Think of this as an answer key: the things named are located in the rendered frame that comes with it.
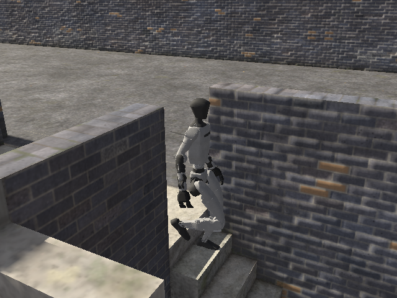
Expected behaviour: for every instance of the stairs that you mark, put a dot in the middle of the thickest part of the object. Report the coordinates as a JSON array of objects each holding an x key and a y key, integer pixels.
[{"x": 199, "y": 272}]

